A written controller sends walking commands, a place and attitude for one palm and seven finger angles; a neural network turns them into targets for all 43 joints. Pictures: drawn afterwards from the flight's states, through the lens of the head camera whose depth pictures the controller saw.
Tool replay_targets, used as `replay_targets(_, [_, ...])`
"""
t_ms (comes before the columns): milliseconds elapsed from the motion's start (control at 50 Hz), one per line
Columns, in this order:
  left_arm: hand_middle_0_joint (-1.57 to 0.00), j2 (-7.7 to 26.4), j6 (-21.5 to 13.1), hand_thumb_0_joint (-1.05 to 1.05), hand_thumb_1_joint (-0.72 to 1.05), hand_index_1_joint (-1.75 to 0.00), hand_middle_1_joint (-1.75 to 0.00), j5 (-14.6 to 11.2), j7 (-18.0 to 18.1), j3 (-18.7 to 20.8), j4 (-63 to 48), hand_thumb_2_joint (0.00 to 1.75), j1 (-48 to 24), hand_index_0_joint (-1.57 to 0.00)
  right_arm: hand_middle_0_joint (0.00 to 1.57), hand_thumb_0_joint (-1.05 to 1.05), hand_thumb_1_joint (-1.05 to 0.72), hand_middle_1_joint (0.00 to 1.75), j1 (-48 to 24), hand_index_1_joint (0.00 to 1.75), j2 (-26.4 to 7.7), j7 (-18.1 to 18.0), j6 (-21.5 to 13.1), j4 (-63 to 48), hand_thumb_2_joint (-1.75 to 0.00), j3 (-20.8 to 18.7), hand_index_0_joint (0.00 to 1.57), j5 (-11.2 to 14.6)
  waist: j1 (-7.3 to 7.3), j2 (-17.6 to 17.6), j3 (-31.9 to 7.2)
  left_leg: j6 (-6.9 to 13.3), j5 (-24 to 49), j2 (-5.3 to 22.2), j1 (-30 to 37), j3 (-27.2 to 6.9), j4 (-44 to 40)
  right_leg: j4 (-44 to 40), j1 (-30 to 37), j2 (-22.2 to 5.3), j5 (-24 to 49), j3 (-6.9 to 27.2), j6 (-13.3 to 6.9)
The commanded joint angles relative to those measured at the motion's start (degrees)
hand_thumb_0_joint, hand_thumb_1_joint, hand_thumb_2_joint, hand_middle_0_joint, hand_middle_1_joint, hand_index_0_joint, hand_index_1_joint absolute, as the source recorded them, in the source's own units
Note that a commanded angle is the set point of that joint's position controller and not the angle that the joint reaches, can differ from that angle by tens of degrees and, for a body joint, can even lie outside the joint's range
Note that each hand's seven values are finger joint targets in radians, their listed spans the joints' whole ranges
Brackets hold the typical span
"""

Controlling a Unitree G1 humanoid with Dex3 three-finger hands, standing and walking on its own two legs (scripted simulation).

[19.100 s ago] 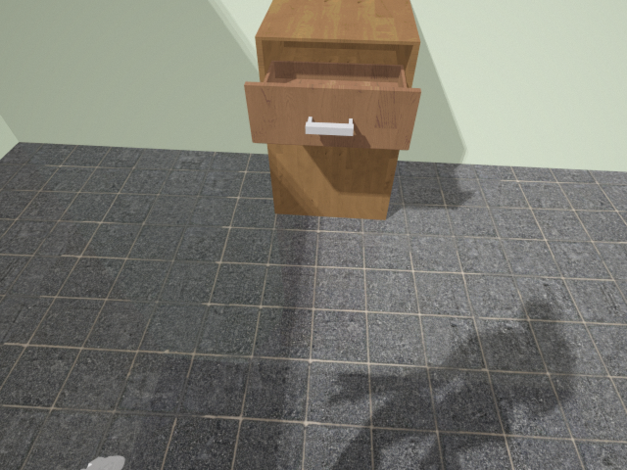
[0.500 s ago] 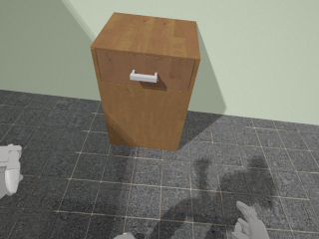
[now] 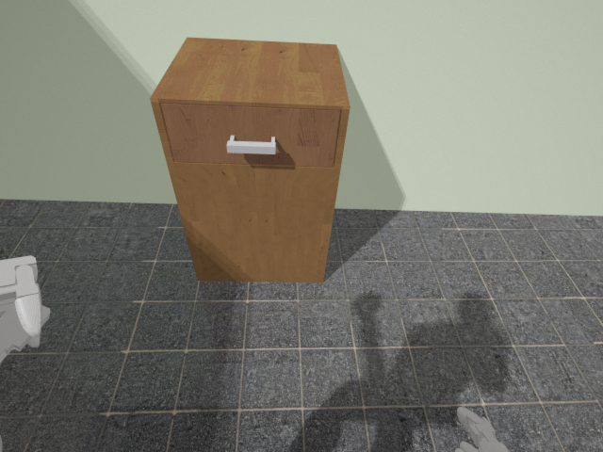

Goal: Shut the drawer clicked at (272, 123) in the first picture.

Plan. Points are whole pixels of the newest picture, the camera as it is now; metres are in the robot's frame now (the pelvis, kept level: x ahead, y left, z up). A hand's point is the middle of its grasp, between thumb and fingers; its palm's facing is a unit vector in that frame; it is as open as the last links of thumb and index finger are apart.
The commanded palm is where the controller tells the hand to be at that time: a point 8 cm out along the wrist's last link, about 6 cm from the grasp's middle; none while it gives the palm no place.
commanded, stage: stop stepping back and stand still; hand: left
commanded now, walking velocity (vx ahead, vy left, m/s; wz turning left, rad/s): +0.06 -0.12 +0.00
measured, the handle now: (252, 143) +0.88 +0.17 -0.08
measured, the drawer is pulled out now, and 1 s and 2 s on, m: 0.00 0.00 0.00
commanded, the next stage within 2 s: let the arm hang, fingers relaxed in 0.12 s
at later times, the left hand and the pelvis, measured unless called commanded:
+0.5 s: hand out of the picture +0.08 +0.18 -0.15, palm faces +0.11 -0.96 -0.25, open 3.1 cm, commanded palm none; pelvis +0.01 -0.01 +0.00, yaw +4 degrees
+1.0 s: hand out of the picture +0.01 +0.18 -0.15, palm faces +0.08 -0.97 -0.21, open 7.0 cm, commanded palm none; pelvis +0.01 +0.00 +0.02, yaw +3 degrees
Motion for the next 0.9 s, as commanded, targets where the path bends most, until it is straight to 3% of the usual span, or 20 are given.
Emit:
replay_targets(0, [-1.4,10.7,-4.0,0.0,0.9,-1.6,-1.6,0.9,0.0,5.4,-18.5,0.9,2.1,-1.4,0.2,0.0,-0.9,0.3,-7.1,0.3,-6.0,1.2,-4.3,-10.5,-0.9,-1.7,0.2,-0.7,0.52,12.9,0.8,7.0,-20.8,15.2,-3.1,-20.1,-25.2,0.6,2.0,-0.7,-2.4,1.3,-0.1])
replay_targets(40, [-1.4,10.7,-3.2,0.0,0.9,-1.6,-1.6,0.8,0.3,5.7,-17.5,0.9,6.1,-1.4,0.2,0.0,-0.9,0.3,-7.8,0.3,-6.9,1.5,-3.1,-11.4,-0.9,-1.9,0.2,-0.6,1.05,10.9,0.2,3.4,-22.1,11.1,-11.1,-11.3,-20.3,-11.7,15.0,0.6,0.1,-1.2,-0.7])
replay_targets(60, [-1.4,11.2,-3.2,0.0,0.9,-1.6,-1.6,0.9,0.3,6.2,-17.1,0.9,6.0,-1.4,0.2,0.0,-0.9,0.3,-7.7,0.3,-7.0,1.5,-2.3,-11.8,-0.9,-2.3,0.2,-0.7,0.8,6.3,0.7,1.6,-21.9,7.2,-13.8,-6.9,-13.1,-17.8,16.6,-0.7,-1.7,2.5,-1.9])
replay_targets(80, [-1.4,12.4,-3.1,0.0,0.9,-1.6,-1.6,0.8,0.4,7.8,-14.9,0.9,6.5,-1.4,0.2,0.0,-0.9,0.3,-7.6,0.3,-6.5,1.4,-1.4,-12.2,-0.9,-2.8,0.2,-0.8,0.8,-3.1,1.8,-0.3,-17.6,1.5,-14.8,-2.5,1.4,-26.5,11.8,-7.0,-9.1,14.8,-5.4])
replay_targets(100, [-1.4,12.7,-2.8,0.0,0.9,-1.6,-1.6,-0.3,0.5,7.7,-15.8,0.9,3.8,-1.4,0.2,0.0,-0.9,0.3,-7.6,0.3,-5.6,1.5,-1.0,-11.8,-0.9,-2.6,0.2,-0.5,0.51,-9.2,0.7,-1.3,-12.0,-0.9,-14.1,-0.3,13.8,-34.0,7.2,-16.5,-14.8,27.4,-9.4])
replay_targets(120, [-1.4,12.5,-3.1,0.0,0.9,-1.6,-1.6,-0.5,0.8,8.2,-15.5,0.9,1.8,-1.4,0.2,0.0,-0.9,0.3,-6.3,0.3,-5.6,1.5,-1.5,-10.6,-0.9,-2.7,0.2,-0.3,0.32,-7.9,-0.1,-1.3,-10.1,-0.3,-13.3,-1.5,20.7,-33.7,6.5,-18.3,-7.5,28.5,-11.0])
replay_targets(140, [-1.4,11.4,-3.4,0.0,0.9,-1.6,-1.6,-0.6,0.9,8.1,-12.9,0.9,2.6,-1.4,0.2,0.0,-0.9,0.3,-4.5,0.3,-5.5,1.6,-1.6,-9.4,-0.9,-2.6,0.2,-0.4,-0.43,-3.4,-2.0,-1.3,-10.6,0.9,-11.1,-2.7,20.0,-31.8,5.8,-17.9,-5.2,23.7,-11.1])
replay_targets(180, [-1.4,9.5,-3.2,0.0,0.9,-1.6,-1.6,-0.5,0.8,6.2,-11.8,0.9,3.8,-1.4,0.2,0.0,-0.9,0.3,-5.4,0.3,-5.2,1.3,-1.4,-9.8,-0.9,-2.3,0.2,0.0,-0.38,-2.7,-1.6,-0.7,-8.8,2.0,-3.4,-2.1,7.8,-27.1,2.8,-14.4,2.0,15.5,-8.9])
replay_targets(200, [-1.4,-2.0,6.7,0.0,0.9,-1.6,-1.6,5.2,-6.5,-14.5,32.6,0.9,-6.1,-1.4,0.2,0.0,-0.9,0.3,-3.1,0.3,-10.5,7.4,-1.1,4.1,-0.9,-4.8,0.2,0.0,-3.94,1.5,-1.1,-1.0,-4.4,4.6,-7.5,-1.2,8.7,-12.0,2.3,-16.0,32.7,1.8,-6.6])
replay_targets(220, [-1.36,-3.5,10.9,0.0,0.9,-1.56,-1.56,4.2,-7.8,-15.2,34.2,0.9,-3.8,-1.36,0.2,0.0,-0.9,0.3,1.1,0.3,-6.7,7.1,2.7,2.9,-0.9,-4.4,0.2,0.3,-3.18,1.8,-4.6,-1.0,4.2,2.4,1.8,-2.5,3.9,-8.9,-0.4,-10.0,28.7,2.6,-4.5])
replay_targets(240, [-1.32,-5.3,12.0,0.0,0.9,-1.51,-1.51,3.6,-8.2,-16.4,36.1,0.9,-4.1,-1.32,0.2,0.0,-0.9,0.3,1.1,0.3,-6.4,6.8,4.4,1.9,-0.9,-3.5,0.2,0.2,-1.85,1.3,-4.4,1.0,11.9,4.8,2.0,-7.0,0.4,-6.1,-2.6,-7.1,19.8,-0.4,-2.0])
replay_targets(280, [-1.24,-5.6,12.5,0.0,0.9,-1.43,-1.43,3.8,-8.3,-17.9,41.6,0.9,-6.8,-1.24,0.2,0.0,-0.9,0.3,-3.0,0.3,-9.8,6.0,5.8,0.3,-0.9,-3.6,0.2,-1.2,0.4,-3.1,-3.8,5.6,11.5,12.0,-1.8,-15.7,-4.4,-2.1,-2.0,-2.5,6.2,-0.5,0.0])
replay_targets(300, [-1.2,-6.0,12.3,0.0,0.9,-1.38,-1.38,3.7,-8.4,-17.8,43.7,0.9,-8.2,-1.2,0.2,0.0,-0.9,0.3,-3.5,0.3,-10.2,5.2,5.7,-0.3,-0.9,-2.9,0.2,-1.7,1.2,-6.2,-3.9,6.5,21.4,11.6,-3.3,-17.0,-3.9,-4.4,1.3,-2.4,14.6,0.8,0.7])
replay_targets(340, [-1.12,-3.8,12.4,0.0,0.9,-1.3,-1.3,3.6,-8.4,-17.6,52.0,0.9,-11.5,-1.12,0.2,0.0,-0.9,0.3,-3.2,0.3,-9.8,4.7,5.9,2.8,-0.9,-2.8,0.2,-1.7,0.84,-3.5,-4.3,4.1,22.2,7.9,-3.2,-12.3,-4.6,-7.1,6.9,-4.1,23.2,1.4,0.1])
replay_targets(380, [-1.04,-2.2,12.3,0.0,0.9,-1.21,-1.21,3.4,-8.2,-18.3,61.5,0.9,-12.8,-1.04,0.2,0.0,-0.9,0.3,-5.0,0.3,-7.8,4.6,7.3,5.5,-0.9,-2.4,0.2,-1.5,1.37,-2.6,-0.4,1.4,8.5,3.3,-3.9,-6.9,-4.4,-14.6,6.9,-6.7,20.7,5.5,-1.8])
replay_targets(420, [-0.96,-1.4,11.7,0.0,0.9,-1.12,-1.12,2.9,-8.2,-19.3,69.2,0.9,-14.4,-0.96,0.2,0.0,-0.9,0.3,-3.1,0.3,-5.0,4.6,8.3,9.2,-0.9,-1.7,0.2,-1.1,-0.13,-1.8,0.4,0.1,2.4,1.0,1.8,-3.2,-3.4,-21.4,3.4,-9.4,16.8,8.4,-3.0])
replay_targets(500, [-0.8,-3.6,11.5,0.0,0.9,-0.95,-0.95,2.4,-7.9,-20.0,78.4,0.9,-14.5,-0.8,0.2,0.0,-0.9,0.3,-1.2,0.3,-3.5,4.3,8.9,14.4,-0.9,-1.6,0.2,-1.2,-0.09,10.1,0.2,0.8,1.1,3.9,4.5,-5.5,-10.1,-24.5,4.8,-6.1,8.8,5.2,-1.4])
replay_targets(580, [-0.64,-3.3,11.0,0.0,0.9,-0.78,-0.78,2.3,-7.9,-20.9,84.6,0.9,-13.8,-0.64,0.2,0.0,-0.9,0.3,0.8,0.3,-3.9,4.2,8.7,17.9,-0.9,-1.9,0.2,-0.7,0.13,3.7,-0.8,0.7,1.3,4.2,5.7,-5.5,-12.5,-27.1,8.4,-6.0,10.8,4.8,-1.9])
replay_targets(800, [-0.2,-4.2,10.9,0.0,0.9,-0.3,-0.3,2.1,-7.4,-21.7,93.3,0.9,-12.8,-0.2,0.2,0.0,-0.9,0.3,3.7,0.3,-3.5,3.7,8.1,24.9,-0.9,-1.5,0.2,-0.3,0.48,1.9,2.1,0.8,4.0,5.1,7.9,-5.0,-16.3,-27.8,8.6,-6.0,11.9,3.0,-2.2])
replay_targets(880, [-0.2,-4.7,11.0,0.0,0.9,-0.3,-0.3,2.2,-7.1,-21.6,94.0,0.9,-12.8,-0.2,0.2,0.0,-0.9,0.3,4.0,0.3,-3.2,3.6,8.2,25.8,-0.9,-1.6,0.2,-0.4,0.61,1.8,3.7,0.6,2.7,4.9,7.1,-4.9,-16.5,-28.0,8.0,-5.8,10.2,3.0,-2.1])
